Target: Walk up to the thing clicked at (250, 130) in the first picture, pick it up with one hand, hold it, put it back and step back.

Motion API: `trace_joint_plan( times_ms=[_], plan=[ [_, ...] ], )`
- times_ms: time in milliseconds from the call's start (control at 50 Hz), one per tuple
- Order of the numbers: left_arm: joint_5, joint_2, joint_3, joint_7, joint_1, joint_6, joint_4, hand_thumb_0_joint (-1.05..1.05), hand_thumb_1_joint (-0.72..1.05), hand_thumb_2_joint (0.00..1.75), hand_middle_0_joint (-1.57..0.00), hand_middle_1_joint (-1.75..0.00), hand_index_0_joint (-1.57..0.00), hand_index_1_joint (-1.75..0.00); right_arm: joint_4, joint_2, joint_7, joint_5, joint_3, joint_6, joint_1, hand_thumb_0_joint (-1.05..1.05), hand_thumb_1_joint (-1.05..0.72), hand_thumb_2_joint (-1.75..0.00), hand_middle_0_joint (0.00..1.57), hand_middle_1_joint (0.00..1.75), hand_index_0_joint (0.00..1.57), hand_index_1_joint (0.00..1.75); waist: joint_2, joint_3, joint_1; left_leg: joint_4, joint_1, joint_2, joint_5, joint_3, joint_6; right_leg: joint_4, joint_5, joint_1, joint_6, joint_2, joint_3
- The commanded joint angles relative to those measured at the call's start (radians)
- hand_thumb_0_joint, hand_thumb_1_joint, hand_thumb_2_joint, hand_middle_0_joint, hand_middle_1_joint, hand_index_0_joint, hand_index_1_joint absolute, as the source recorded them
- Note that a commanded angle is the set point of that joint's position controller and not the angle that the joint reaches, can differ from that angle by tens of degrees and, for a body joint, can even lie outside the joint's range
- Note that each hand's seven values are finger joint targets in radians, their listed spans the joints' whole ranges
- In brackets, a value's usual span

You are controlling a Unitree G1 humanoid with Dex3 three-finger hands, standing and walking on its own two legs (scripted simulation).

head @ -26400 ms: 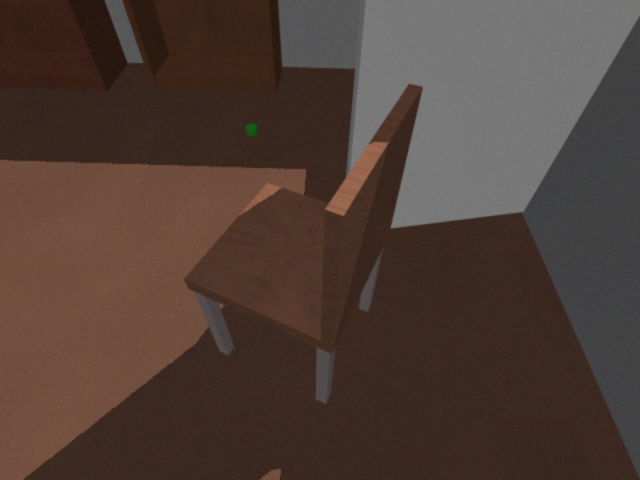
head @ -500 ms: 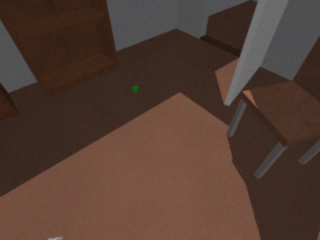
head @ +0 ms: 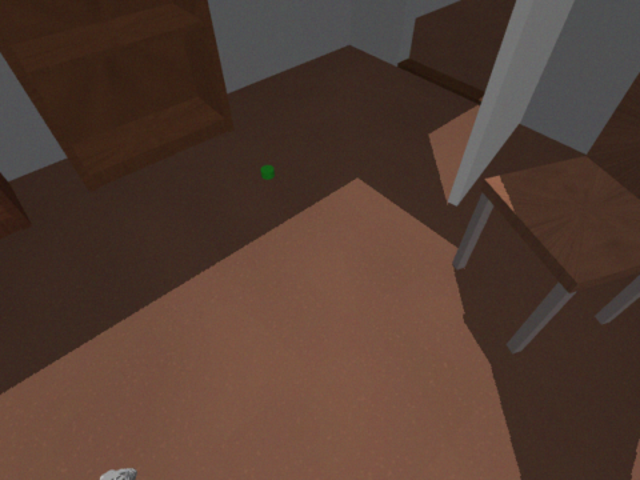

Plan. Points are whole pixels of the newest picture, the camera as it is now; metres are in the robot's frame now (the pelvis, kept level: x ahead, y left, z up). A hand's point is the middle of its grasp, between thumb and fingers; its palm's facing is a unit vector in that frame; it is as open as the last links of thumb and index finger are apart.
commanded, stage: walk up
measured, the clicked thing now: (267, 172) +1.55 +0.30 -0.76
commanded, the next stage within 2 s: stand in 0.22 s
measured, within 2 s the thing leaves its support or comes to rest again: neither
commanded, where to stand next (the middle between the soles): +0.08 +0.04 m, yaw +3 degrees
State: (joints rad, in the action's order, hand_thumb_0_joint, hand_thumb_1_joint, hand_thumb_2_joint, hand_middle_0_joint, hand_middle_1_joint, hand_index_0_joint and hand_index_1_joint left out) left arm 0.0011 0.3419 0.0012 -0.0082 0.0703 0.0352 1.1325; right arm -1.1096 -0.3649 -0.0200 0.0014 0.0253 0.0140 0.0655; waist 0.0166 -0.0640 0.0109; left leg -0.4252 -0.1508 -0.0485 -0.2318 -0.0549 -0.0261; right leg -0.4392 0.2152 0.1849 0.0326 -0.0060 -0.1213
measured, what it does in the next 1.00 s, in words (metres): stands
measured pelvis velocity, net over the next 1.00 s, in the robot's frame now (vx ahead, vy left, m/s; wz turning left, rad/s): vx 0.01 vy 0.00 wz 0.03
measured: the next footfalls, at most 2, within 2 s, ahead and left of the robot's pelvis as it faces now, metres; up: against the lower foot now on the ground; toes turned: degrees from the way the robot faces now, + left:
none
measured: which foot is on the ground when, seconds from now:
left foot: down 0.00-1.00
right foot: down 0.00-1.00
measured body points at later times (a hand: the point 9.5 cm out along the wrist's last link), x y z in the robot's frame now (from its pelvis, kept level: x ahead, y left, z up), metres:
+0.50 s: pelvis +0.01 +0.00 +0.01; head +0.02 +0.00 +0.45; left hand +0.10 +0.31 -0.13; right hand +0.08 -0.30 -0.13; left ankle +0.00 +0.14 -0.74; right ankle +0.02 -0.14 -0.74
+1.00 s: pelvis +0.01 +0.00 +0.01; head +0.02 +0.00 +0.46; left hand +0.08 +0.30 -0.12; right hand +0.10 -0.30 -0.13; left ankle +0.00 +0.14 -0.74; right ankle +0.02 -0.14 -0.74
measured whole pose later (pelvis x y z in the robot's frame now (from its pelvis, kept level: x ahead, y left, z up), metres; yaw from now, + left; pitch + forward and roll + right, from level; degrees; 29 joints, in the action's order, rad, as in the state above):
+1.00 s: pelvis +0.01 +0.00 +0.01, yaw +2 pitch -2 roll +0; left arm 0.01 0.35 -0.01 0.00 0.11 0.01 1.14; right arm -1.13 -0.35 -0.01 0.01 0.01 0.00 0.08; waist 0.00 -0.05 0.01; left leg -0.33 -0.10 -0.04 -0.19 -0.02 -0.03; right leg -0.33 0.18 0.12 0.03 0.01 -0.09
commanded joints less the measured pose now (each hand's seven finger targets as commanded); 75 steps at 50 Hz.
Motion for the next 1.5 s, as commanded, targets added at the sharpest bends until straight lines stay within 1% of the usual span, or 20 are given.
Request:
trace_joint_plan(
  times_ms=[0, 180, 200, 260, 320, 400, 460, 540, 620, 660, 740, 780, 840, 1000, 1060, 1120, 1180, 1280, 1340, 1480],
  plan=[
    [0.002, 0.225, -0.042, -0.020, -0.050, 0.018, -0.055, 0.00, 0.90, 0.90, -0.20, -0.30, -0.20, -0.30, 0.045, -0.203, 0.008, -0.001, 0.047, -0.020, -0.026, 0.00, -0.90, -0.90, 0.20, 0.30, 0.20, 0.30, -0.018, 0.102, 0.004, 0.074, 0.082, -0.089, 0.128, 0.078, 0.063, 0.071, -0.222, 0.019, -0.058, 0.096, -0.054],
    [0.009, 0.217, -0.041, -0.018, -0.062, 0.016, -0.066, 0.00, 0.90, 0.90, -0.20, -0.30, -0.20, -0.30, 0.055, -0.205, 0.006, 0.005, 0.051, -0.021, -0.043, 0.00, -0.90, -0.90, 0.20, 0.30, 0.20, 0.30, -0.008, 0.099, 0.005, 0.107, 0.071, -0.089, 0.095, 0.070, 0.060, 0.087, -0.221, -0.005, -0.051, 0.092, -0.045],
    [0.005, 0.220, -0.043, -0.014, -0.055, 0.009, -0.052, 0.00, 0.90, 0.90, -0.20, -0.30, -0.20, -0.30, 0.050, -0.192, 0.010, 0.008, 0.043, -0.029, -0.054, 0.00, -0.90, -0.90, 0.20, 0.30, 0.20, 0.30, -0.048, 0.108, 0.003, 0.136, 0.060, -0.100, 0.118, 0.110, 0.053, 0.096, -0.212, -0.018, -0.042, 0.092, -0.028],
    [0.003, 0.206, -0.044, -0.008, -0.041, 0.004, -0.055, 0.00, 0.90, 0.90, -0.20, -0.30, -0.20, -0.30, 0.048, -0.210, 0.016, 0.009, 0.045, -0.040, -0.068, 0.00, -0.90, -0.90, 0.20, 0.30, 0.20, 0.30, -0.024, 0.112, -0.009, 0.128, 0.084, -0.097, 0.179, 0.100, 0.051, 0.105, -0.257, -0.032, -0.037, 0.097, -0.032],
    [0.003, 0.218, -0.048, -0.006, -0.046, 0.000, -0.053, 0.00, 0.90, 0.90, -0.20, -0.30, -0.20, -0.30, 0.039, -0.198, 0.018, 0.007, 0.041, -0.044, -0.051, 0.00, -0.90, -0.90, 0.20, 0.30, 0.20, 0.30, -0.016, 0.112, -0.001, 0.140, 0.079, -0.091, 0.171, 0.097, 0.043, 0.113, -0.244, -0.047, -0.042, 0.100, -0.032],
    [0.007, 0.212, -0.047, -0.003, -0.032, -0.004, -0.054, 0.00, 0.90, 0.90, -0.20, -0.30, -0.20, -0.30, 0.034, -0.207, 0.019, 0.007, 0.043, -0.043, -0.055, 0.00, -0.90, -0.90, 0.20, 0.30, 0.20, 0.30, 0.010, 0.106, -0.005, 0.163, 0.066, -0.092, 0.077, 0.105, 0.044, 0.132, -0.180, -0.043, -0.042, 0.100, -0.028],
    [0.008, 0.223, -0.049, -0.003, -0.039, -0.002, -0.053, 0.00, 0.90, 0.90, -0.20, -0.30, -0.20, -0.30, 0.031, -0.196, 0.018, 0.006, 0.038, -0.043, -0.043, 0.00, -0.90, -0.90, 0.20, 0.30, 0.20, 0.30, -0.014, 0.106, 0.004, 0.152, 0.076, -0.091, 0.110, 0.101, 0.044, 0.134, -0.202, -0.046, -0.043, 0.107, -0.028],
    [0.005, 0.216, -0.047, -0.003, -0.022, -0.001, -0.053, 0.00, 0.90, 0.90, -0.20, -0.30, -0.20, -0.30, 0.026, -0.201, 0.021, 0.006, 0.038, -0.045, -0.034, 0.00, -0.90, -0.90, 0.20, 0.30, 0.20, 0.30, -0.010, 0.123, 0.000, 0.135, 0.104, -0.092, 0.185, 0.093, 0.044, 0.133, -0.260, -0.047, -0.046, 0.114, -0.028],
    [0.005, 0.221, -0.048, -0.004, -0.014, -0.002, -0.052, 0.00, 0.90, 0.90, -0.20, -0.30, -0.20, -0.30, 0.029, -0.198, 0.021, 0.004, 0.035, -0.042, -0.032, 0.00, -0.90, -0.90, 0.20, 0.30, 0.20, 0.30, -0.015, 0.115, 0.004, 0.132, 0.110, -0.089, 0.171, 0.094, 0.043, 0.138, -0.253, -0.037, -0.044, 0.112, -0.022],
    [0.006, 0.222, -0.046, -0.005, -0.018, -0.002, -0.053, 0.00, 0.90, 0.90, -0.20, -0.30, -0.20, -0.30, 0.028, -0.196, 0.020, 0.005, 0.033, -0.040, -0.029, 0.00, -0.90, -0.90, 0.20, 0.30, 0.20, 0.30, -0.020, 0.101, 0.005, 0.140, 0.093, -0.085, 0.144, 0.096, 0.041, 0.147, -0.218, -0.033, -0.042, 0.110, -0.019],
    [0.007, 0.214, -0.046, -0.005, -0.003, -0.002, -0.054, 0.00, 0.90, 0.90, -0.20, -0.30, -0.20, -0.30, 0.030, -0.203, 0.022, 0.005, 0.035, -0.040, -0.034, 0.00, -0.90, -0.90, 0.20, 0.30, 0.20, 0.30, -0.014, 0.111, 0.000, 0.128, 0.106, -0.088, 0.175, 0.094, 0.044, 0.147, -0.258, -0.040, -0.044, 0.116, -0.022],
    [0.005, 0.219, -0.046, -0.005, -0.003, -0.002, -0.053, 0.00, 0.90, 0.90, -0.20, -0.30, -0.20, -0.30, 0.031, -0.195, 0.020, 0.004, 0.030, -0.041, -0.028, 0.00, -0.90, -0.90, 0.20, 0.30, 0.20, 0.30, -0.018, 0.089, 0.002, 0.139, 0.093, -0.086, 0.155, 0.096, 0.041, 0.148, -0.238, -0.034, -0.043, 0.113, -0.019],
    [0.006, 0.224, -0.049, -0.006, -0.007, -0.002, -0.054, 0.00, 0.90, 0.90, -0.20, -0.30, -0.20, -0.30, 0.033, -0.196, 0.021, 0.006, 0.031, -0.039, -0.022, 0.00, -0.90, -0.90, 0.20, 0.30, 0.20, 0.30, -0.026, 0.105, 0.002, 0.134, 0.097, -0.089, 0.176, 0.096, 0.043, 0.146, -0.248, -0.046, -0.045, 0.117, -0.018],
    [0.005, 0.226, -0.047, -0.004, 0.003, -0.002, -0.056, 0.00, 0.90, 0.90, -0.20, -0.30, -0.20, -0.30, 0.034, -0.195, 0.019, 0.004, 0.028, -0.039, -0.020, 0.00, -0.90, -0.90, 0.20, 0.30, 0.20, 0.30, -0.024, 0.075, 0.000, 0.147, 0.079, -0.082, 0.125, 0.105, 0.037, 0.161, -0.184, -0.030, -0.042, 0.113, -0.016],
    [0.008, 0.220, -0.047, -0.005, 0.002, -0.003, -0.058, 0.00, 0.90, 0.90, -0.20, -0.30, -0.20, -0.30, 0.037, -0.203, 0.020, 0.005, 0.032, -0.039, -0.024, 0.00, -0.90, -0.90, 0.20, 0.30, 0.20, 0.30, -0.015, 0.104, -0.003, 0.135, 0.086, -0.088, 0.163, 0.104, 0.044, 0.153, -0.225, -0.056, -0.045, 0.119, -0.013],
    [0.006, 0.226, -0.048, -0.003, -0.002, -0.004, -0.058, 0.00, 0.90, 0.90, -0.20, -0.30, -0.20, -0.30, 0.032, -0.200, 0.020, 0.006, 0.027, -0.040, -0.015, 0.00, -0.90, -0.90, 0.20, 0.30, 0.20, 0.30, -0.012, 0.082, -0.003, 0.151, 0.064, -0.082, 0.106, 0.107, 0.039, 0.159, -0.171, -0.053, -0.045, 0.116, -0.014],
    [0.005, 0.223, -0.047, -0.002, 0.007, -0.007, -0.057, 0.00, 0.90, 0.90, -0.20, -0.30, -0.20, -0.30, 0.034, -0.201, 0.020, 0.006, 0.028, -0.040, -0.018, 0.00, -0.90, -0.90, 0.20, 0.30, 0.20, 0.30, -0.005, 0.077, -0.006, 0.158, 0.061, -0.081, 0.100, 0.110, 0.040, 0.161, -0.161, -0.045, -0.045, 0.113, -0.011],
    [0.007, 0.223, -0.046, -0.001, 0.009, -0.006, -0.058, 0.00, 0.90, 0.90, -0.20, -0.30, -0.20, -0.30, 0.031, -0.203, 0.021, 0.005, 0.028, -0.041, -0.007, 0.00, -0.90, -0.90, 0.20, 0.30, 0.20, 0.30, -0.018, 0.086, -0.006, 0.153, 0.067, -0.083, 0.128, 0.116, 0.041, 0.152, -0.166, -0.050, -0.046, 0.114, -0.005],
    [0.006, 0.224, -0.045, -0.002, 0.011, -0.005, -0.060, 0.00, 0.90, 0.90, -0.20, -0.30, -0.20, -0.30, 0.032, -0.201, 0.021, 0.006, 0.028, -0.043, -0.006, 0.00, -0.90, -0.90, 0.20, 0.30, 0.20, 0.30, -0.019, 0.092, -0.006, 0.142, 0.077, -0.084, 0.160, 0.114, 0.042, 0.152, -0.203, -0.054, -0.047, 0.118, -0.007],
    [0.006, 0.229, -0.043, -0.003, 0.009, -0.004, -0.062, 0.00, 0.90, 0.90, -0.20, -0.30, -0.20, -0.30, 0.032, -0.198, 0.020, 0.006, 0.027, -0.039, 0.005, 0.00, -0.90, -0.90, 0.20, 0.30, 0.20, 0.30, -0.030, 0.079, -0.001, 0.141, 0.069, -0.081, 0.145, 0.115, 0.040, 0.158, -0.179, -0.043, -0.046, 0.118, -0.006]
  ],
)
